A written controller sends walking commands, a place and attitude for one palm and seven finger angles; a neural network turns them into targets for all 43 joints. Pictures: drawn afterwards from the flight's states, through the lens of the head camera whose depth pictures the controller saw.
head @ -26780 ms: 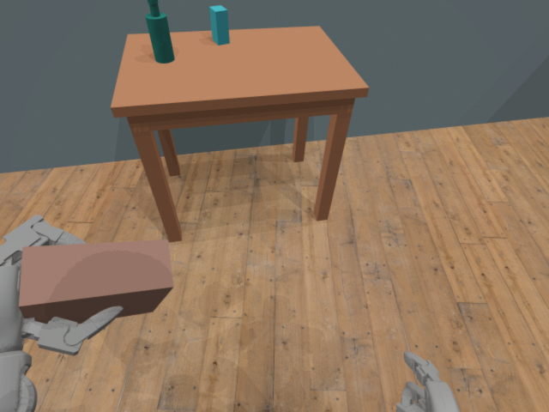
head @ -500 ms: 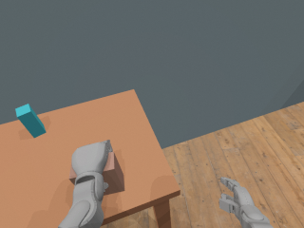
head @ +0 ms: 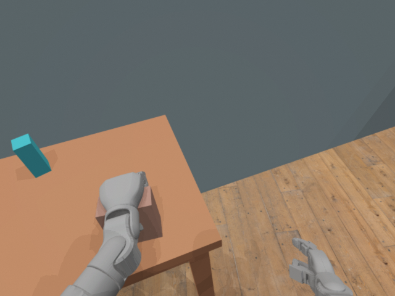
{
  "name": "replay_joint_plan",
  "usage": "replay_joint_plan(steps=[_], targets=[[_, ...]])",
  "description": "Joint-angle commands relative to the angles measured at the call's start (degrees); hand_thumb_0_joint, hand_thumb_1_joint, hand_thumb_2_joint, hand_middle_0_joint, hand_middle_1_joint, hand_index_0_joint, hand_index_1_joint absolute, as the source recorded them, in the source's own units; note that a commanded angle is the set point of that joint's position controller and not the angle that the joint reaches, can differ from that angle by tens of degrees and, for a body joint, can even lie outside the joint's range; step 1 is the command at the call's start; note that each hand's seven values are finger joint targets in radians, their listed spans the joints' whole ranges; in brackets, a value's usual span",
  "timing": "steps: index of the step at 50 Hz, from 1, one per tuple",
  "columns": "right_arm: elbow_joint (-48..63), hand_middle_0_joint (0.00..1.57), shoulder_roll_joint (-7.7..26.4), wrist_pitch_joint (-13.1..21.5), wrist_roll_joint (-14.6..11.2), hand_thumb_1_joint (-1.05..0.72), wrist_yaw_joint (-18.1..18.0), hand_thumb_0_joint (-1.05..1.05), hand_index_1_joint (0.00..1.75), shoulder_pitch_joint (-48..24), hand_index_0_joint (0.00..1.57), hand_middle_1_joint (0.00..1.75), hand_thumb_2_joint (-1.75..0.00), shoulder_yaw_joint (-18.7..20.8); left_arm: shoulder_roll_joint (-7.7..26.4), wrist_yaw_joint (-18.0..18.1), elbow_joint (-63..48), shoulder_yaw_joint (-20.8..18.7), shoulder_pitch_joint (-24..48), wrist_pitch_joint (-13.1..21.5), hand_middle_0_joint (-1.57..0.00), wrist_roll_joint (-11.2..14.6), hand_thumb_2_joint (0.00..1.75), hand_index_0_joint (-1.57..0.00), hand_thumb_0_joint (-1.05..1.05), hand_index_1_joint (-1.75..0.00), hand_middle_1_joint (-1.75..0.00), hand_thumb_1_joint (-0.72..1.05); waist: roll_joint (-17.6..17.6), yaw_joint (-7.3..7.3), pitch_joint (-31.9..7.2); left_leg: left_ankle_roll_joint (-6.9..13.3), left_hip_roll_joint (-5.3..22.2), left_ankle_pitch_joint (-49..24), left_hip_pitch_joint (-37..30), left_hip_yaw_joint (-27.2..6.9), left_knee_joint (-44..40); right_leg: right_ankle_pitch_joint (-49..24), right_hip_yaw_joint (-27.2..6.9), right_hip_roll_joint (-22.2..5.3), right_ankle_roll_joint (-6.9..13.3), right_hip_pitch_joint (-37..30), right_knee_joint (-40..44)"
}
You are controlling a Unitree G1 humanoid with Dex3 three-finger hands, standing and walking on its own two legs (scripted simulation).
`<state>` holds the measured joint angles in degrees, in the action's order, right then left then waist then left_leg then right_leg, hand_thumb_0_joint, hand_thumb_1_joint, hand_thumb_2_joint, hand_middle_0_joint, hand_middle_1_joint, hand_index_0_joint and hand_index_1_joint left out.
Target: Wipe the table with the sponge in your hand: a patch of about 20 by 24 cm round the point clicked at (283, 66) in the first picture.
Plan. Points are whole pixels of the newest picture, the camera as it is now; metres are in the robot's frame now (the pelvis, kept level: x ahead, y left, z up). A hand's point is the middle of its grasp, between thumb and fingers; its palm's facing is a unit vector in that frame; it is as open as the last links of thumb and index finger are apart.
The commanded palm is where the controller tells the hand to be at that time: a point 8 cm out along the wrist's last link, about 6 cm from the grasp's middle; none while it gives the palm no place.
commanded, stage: wipe forward along the third lane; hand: left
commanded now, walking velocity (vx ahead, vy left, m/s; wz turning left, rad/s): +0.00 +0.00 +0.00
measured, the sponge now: (134, 223) +0.28 +0.20 -0.02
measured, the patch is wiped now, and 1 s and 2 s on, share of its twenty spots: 0.80 0.90 0.95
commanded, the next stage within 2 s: wipe back along the third lane in 1.34 s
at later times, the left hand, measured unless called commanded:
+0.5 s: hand (135, 186) +0.34 +0.20 +0.05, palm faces -0.07 -0.06 -1.00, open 9.6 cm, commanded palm +0.33 +0.21 +0.08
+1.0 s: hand (133, 170) +0.39 +0.22 +0.05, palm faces -0.10 -0.05 -0.99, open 9.6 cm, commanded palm +0.38 +0.24 +0.08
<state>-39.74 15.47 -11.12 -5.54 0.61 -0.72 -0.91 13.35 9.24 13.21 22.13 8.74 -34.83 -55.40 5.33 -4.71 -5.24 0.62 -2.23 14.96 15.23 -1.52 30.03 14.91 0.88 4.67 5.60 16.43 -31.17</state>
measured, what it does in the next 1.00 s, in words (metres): stands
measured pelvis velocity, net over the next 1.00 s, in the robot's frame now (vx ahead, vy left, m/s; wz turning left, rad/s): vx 0.00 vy -0.02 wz -0.01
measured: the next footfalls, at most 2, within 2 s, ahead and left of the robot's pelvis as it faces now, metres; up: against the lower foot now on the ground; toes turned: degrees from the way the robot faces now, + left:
none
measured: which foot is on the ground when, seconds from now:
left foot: down 0.00-1.00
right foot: down 0.00-1.00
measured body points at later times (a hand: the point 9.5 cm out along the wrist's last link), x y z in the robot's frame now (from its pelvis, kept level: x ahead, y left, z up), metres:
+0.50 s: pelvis -0.01 -0.02 +0.00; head -0.02 -0.06 +0.45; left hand +0.34 +0.20 +0.10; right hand +0.18 -0.26 -0.12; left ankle +0.01 +0.12 -0.73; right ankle +0.02 -0.05 -0.73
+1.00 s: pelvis +0.00 -0.02 +0.00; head +0.02 -0.06 +0.44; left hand +0.39 +0.22 +0.10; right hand +0.17 -0.28 -0.13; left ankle +0.01 +0.12 -0.73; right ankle +0.02 -0.05 -0.73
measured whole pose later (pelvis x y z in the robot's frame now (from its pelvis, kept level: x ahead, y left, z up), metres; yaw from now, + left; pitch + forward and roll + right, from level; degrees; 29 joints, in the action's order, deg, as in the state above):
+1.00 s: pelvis +0.00 -0.02 +0.00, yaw -1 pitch +8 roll +1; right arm -40.4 16.1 -9.8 -5.7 -3.8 5.9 -0.8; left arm 20.0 9.5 44.5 8.8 31.9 -22.1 -53.8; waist 3.4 -0.1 -7.1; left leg 1.3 -0.5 15.5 24.5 -2.1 31.8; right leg 13.7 1.2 6.8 7.4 25.1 -31.0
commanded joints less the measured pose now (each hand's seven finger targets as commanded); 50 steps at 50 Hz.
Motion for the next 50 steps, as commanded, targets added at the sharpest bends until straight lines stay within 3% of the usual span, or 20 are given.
replay_joint_plan(steps=[1,2,5,6,7,9,11,14,16,17,20,26,31,32,35,36,37,42,43,50], targets=[[9.51,0.2,5.04,2.85,-0.11,-0.9,-1.7,0.0,0.3,-12.46,0.2,0.3,-0.9,1.39,5.96,1.96,1.32,-6.43,15.56,2.27,-1.2,-0.54,1.3,-1.2,0.0,-1.6,-1.6,0.1,-13.13,1.89,-5.1,1.93,-0.99,0.41,5.0,0.04,-3.36,0.24,-10.48,-3.68,-2.37,-4.66,9.42],[9.88,0.2,4.77,2.92,-0.31,-0.9,-2.0,0.0,0.3,-12.25,0.2,0.3,-0.9,1.23,4.14,1.81,1.96,-4.77,16.24,2.5,-1.2,-0.32,1.3,-1.2,0.0,-1.6,-1.6,0.1,-13.16,2.32,-4.99,1.92,-1.05,0.78,5.44,0.6,-3.13,1.41,-10.11,-4.18,-2.75,-4.52,9.46],[9.78,0.2,5.01,3.03,-0.31,-0.9,-2.74,0.0,0.3,-11.37,0.2,0.3,-0.9,1.31,4.69,1.96,5.41,-5.6,17.87,3.08,-1.2,-0.32,1.3,-1.2,0.0,-1.6,-1.6,0.1,-13.35,2.39,-4.54,1.82,-1.04,1.33,6.2,0.6,-2.95,2.35,-10.14,-4.28,-2.73,-3.36,9.74],[9.27,0.2,5.53,2.91,-0.11,-0.9,-2.98,0.0,0.3,-10.98,0.2,0.3,-0.9,1.3,7.88,2.08,6.67,-8.53,18.14,3.25,-1.2,-0.6,1.3,-1.2,0.0,-1.6,-1.6,0.1,-11.99,2.02,-5.11,1.62,-1.05,1.6,6.75,0.14,-3.18,3.21,-11.34,-4.03,-2.36,-3.63,9.95],[9.57,0.2,5.18,2.88,-0.3,-0.9,-3.17,0.0,0.3,-10.64,0.2,0.3,-0.9,1.08,5.81,1.95,7.78,-6.59,19.34,3.28,-1.2,-0.64,1.3,-1.2,0.0,-1.6,-1.6,0.1,-12.05,2.56,-4.63,1.63,-1.02,1.88,7.09,0.53,-3.14,3.86,-10.39,-4.33,-2.6,-3.15,9.62],[9.42,0.2,5.36,2.93,-0.37,-0.9,-3.54,0.0,0.3,-10.04,0.2,0.3,-0.9,1.2,6.18,2.03,8.77,-6.66,22.37,3.66,-1.2,-0.68,1.3,-1.2,0.0,-1.6,-1.6,0.1,-11.41,2.98,-5.03,1.65,-1.04,2.1,7.32,0.6,-2.71,4.18,-10.66,-4.44,-2.65,-2.52,9.76],[9.44,0.2,5.89,2.83,-0.07,-0.9,-3.84,0.0,0.3,-9.42,0.2,0.3,-0.9,1.34,9.74,2.14,10.64,-10.1,21.52,3.85,-1.2,-0.83,1.3,-1.2,0.0,-1.6,-1.6,0.1,-11.0,2.14,-5.56,1.52,-1.03,2.07,8.15,0.12,-2.97,4.8,-11.64,-4.39,-2.36,-3.22,10.15],[9.59,0.2,5.5,3.04,-0.33,-0.9,-4.24,0.0,0.3,-8.52,0.2,0.3,-0.9,1.36,7.13,2.1,12.17,-7.7,24.07,4.54,-1.2,-0.57,1.3,-1.2,0.0,-1.6,-1.6,0.1,-11.63,3.06,-5.98,1.72,-1.07,2.12,8.48,0.69,-2.28,4.71,-11.3,-4.76,-2.82,-2.69,10.14],[9.33,0.2,5.96,3.05,-0.14,-0.9,-4.35,0.0,0.3,-7.78,0.2,0.3,-0.9,1.58,9.22,2.27,13.13,-9.61,25.17,5.01,-1.2,-0.99,1.3,-1.2,0.0,-1.6,-1.6,0.1,-10.77,2.77,-7.27,1.64,-1.05,1.91,8.71,0.4,-2.38,4.18,-11.81,-4.52,-2.5,-2.87,9.84],[9.53,0.2,5.61,3.08,-0.26,-0.9,-4.45,0.0,0.3,-7.33,0.2,0.3,-0.9,1.53,8.44,2.36,14.08,-9.14,24.96,5.2,-1.2,-0.63,1.3,-1.2,0.0,-1.6,-1.6,0.1,-12.28,2.99,-7.1,1.8,-1.0,1.8,9.24,0.66,-2.17,3.7,-11.47,-4.83,-2.83,-3.49,9.77],[8.99,0.2,6.11,3.35,-0.26,-0.9,-4.87,0.0,0.3,-6.5,0.2,0.3,-0.9,1.62,10.59,2.59,16.16,-11.03,26.47,6.11,-1.2,-0.15,1.3,-1.2,0.0,-1.6,-1.6,0.1,-14.01,3.28,-6.91,1.77,-0.84,1.86,10.59,0.54,-1.72,2.66,-12.25,-5.07,-3.1,-3.69,9.81],[8.1,0.2,6.51,3.78,-0.22,-0.9,-5.38,0.0,0.3,-4.54,0.2,0.3,-0.9,1.87,13.89,2.53,19.56,-12.61,31.93,7.72,-1.2,-0.75,1.3,-1.2,0.0,-1.6,-1.6,0.1,-12.67,4.12,-7.15,1.76,-0.63,2.2,11.87,0.38,-1.25,4.62,-13.29,-5.39,-3.25,-3.01,10.19],[8.37,0.2,6.39,3.64,-0.13,-0.9,-4.99,0.0,0.3,-3.44,0.2,0.3,-0.9,2.14,14.27,2.74,21.21,-14.02,29.11,8.6,-1.2,-0.94,1.3,-1.2,0.0,-1.6,-1.6,0.1,-10.14,3.12,-10.87,1.8,-0.57,-0.06,11.94,0.43,-1.16,-3.69,-12.19,-5.34,-2.99,-5.56,8.35],[8.5,0.2,6.3,3.62,-0.21,-0.9,-5.06,0.0,0.3,-3.06,0.2,0.3,-0.9,1.97,13.18,2.65,20.98,-12.55,30.57,8.92,-1.2,-0.9,1.3,-1.2,0.0,-1.6,-1.6,0.1,-10.74,3.89,-11.0,1.99,-0.56,-0.34,12.11,0.74,-0.8,-4.98,-12.17,-5.56,-3.27,-5.85,8.14],[7.94,0.2,6.71,3.7,-0.14,-0.9,-4.95,0.0,0.3,-2.23,0.2,0.3,-0.9,2.03,14.98,3.07,22.54,-13.98,31.85,9.34,-1.2,-1.02,1.3,-1.2,0.0,-1.6,-1.6,0.1,-11.94,4.34,-10.52,2.01,-0.38,-0.56,13.2,0.67,-0.45,-7.55,-12.72,-5.78,-3.46,-6.04,7.89],[8.07,0.2,6.75,3.63,-0.15,-0.9,-4.9,0.0,0.3,-2.37,0.2,0.3,-0.9,2.2,15.84,3.18,22.41,-15.04,31.71,9.5,-1.2,-1.06,1.3,-1.2,0.0,-1.6,-1.6,0.1,-11.56,3.96,-11.09,1.98,-0.5,-0.69,13.44,0.39,-0.73,-7.45,-12.85,-5.51,-3.3,-6.3,7.76],[8.15,0.2,6.58,3.61,-0.17,-0.9,-4.98,0.0,0.3,-1.8,0.2,0.3,-0.9,2.1,14.21,3.15,23.16,-13.46,32.02,9.66,-1.2,-0.91,1.3,-1.2,0.0,-1.6,-1.6,0.1,-12.34,4.61,-10.26,2.18,-0.44,-0.49,13.61,0.63,-0.65,-7.48,-12.07,-5.64,-3.58,-5.88,7.77],[7.34,0.2,7.16,3.63,-0.1,-0.9,-5.07,0.0,0.3,-0.39,0.2,0.3,-0.9,2.26,18.48,3.43,25.18,-16.3,34.71,10.89,-1.2,-1.03,1.3,-1.2,0.0,-1.6,-1.6,0.1,-12.87,4.99,-12.04,2.22,-0.33,-0.85,15.2,0.68,0.15,-10.2,-13.32,-6.32,-4.05,-7.78,7.19],[7.31,0.2,7.1,3.58,-0.1,-0.9,-5.1,0.0,0.3,-0.39,0.2,0.3,-0.9,2.3,18.97,3.46,25.98,-16.79,33.86,10.97,-1.2,-1.29,1.3,-1.2,0.0,-1.6,-1.6,0.1,-11.97,4.63,-12.05,2.21,-0.37,-1.17,14.97,0.8,0.13,-10.72,-13.0,-6.23,-3.96,-7.58,7.12],[6.7,0.2,7.25,3.46,-0.32,-0.9,-5.02,0.0,0.3,1.3,0.2,0.3,-0.9,2.11,21.05,2.89,30.32,-16.29,40.37,12.19,-1.2,-2.28,1.3,-1.2,0.0,-1.6,-1.6,0.1,-9.15,5.89,-12.08,2.26,-0.02,-0.59,15.49,0.81,0.44,-9.23,-12.88,-6.51,-3.9,-6.11,7.44]])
